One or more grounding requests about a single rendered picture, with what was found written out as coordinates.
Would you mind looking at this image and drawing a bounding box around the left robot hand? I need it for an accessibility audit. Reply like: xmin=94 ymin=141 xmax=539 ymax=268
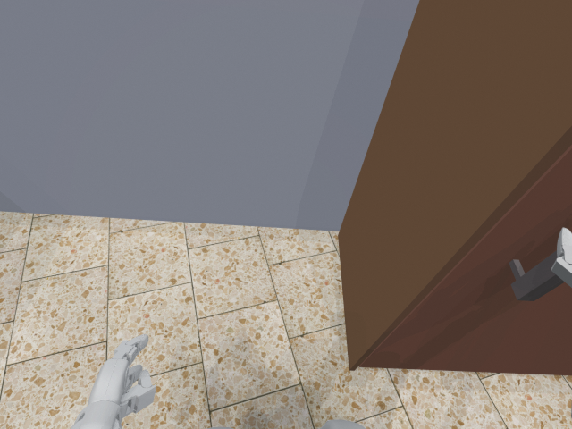
xmin=88 ymin=334 xmax=156 ymax=419

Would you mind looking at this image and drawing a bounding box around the robot left forearm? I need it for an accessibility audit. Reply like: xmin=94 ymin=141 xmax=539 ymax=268
xmin=70 ymin=401 xmax=122 ymax=429

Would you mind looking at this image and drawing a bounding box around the handle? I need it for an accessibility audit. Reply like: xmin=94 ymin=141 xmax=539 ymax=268
xmin=509 ymin=250 xmax=564 ymax=301

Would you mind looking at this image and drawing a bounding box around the right robot hand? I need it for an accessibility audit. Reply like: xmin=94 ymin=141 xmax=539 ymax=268
xmin=551 ymin=227 xmax=572 ymax=288

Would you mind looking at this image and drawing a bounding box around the wardrobe door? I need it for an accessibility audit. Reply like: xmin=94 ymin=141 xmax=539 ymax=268
xmin=359 ymin=145 xmax=572 ymax=375

